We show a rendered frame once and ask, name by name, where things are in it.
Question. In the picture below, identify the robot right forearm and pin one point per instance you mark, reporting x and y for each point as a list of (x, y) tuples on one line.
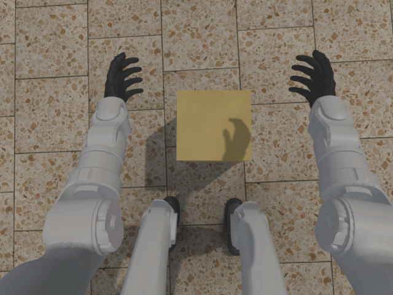
[(340, 158)]

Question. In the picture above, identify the robot right thigh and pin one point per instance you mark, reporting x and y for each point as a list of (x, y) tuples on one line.
[(260, 269)]

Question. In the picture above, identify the robot left shin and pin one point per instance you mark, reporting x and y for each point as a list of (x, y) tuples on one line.
[(157, 203)]

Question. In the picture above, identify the right robot hand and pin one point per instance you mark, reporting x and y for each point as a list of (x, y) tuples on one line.
[(321, 82)]

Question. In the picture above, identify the robot left forearm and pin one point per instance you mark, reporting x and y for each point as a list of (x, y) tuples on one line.
[(101, 159)]

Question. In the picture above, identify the carton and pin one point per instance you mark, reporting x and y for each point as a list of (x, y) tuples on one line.
[(213, 126)]

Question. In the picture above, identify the robot left upper arm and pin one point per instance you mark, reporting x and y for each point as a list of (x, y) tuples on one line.
[(78, 235)]

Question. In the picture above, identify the left robot hand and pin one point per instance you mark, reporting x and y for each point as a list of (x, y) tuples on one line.
[(116, 84)]

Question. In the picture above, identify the robot right upper arm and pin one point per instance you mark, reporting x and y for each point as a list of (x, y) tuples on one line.
[(359, 236)]

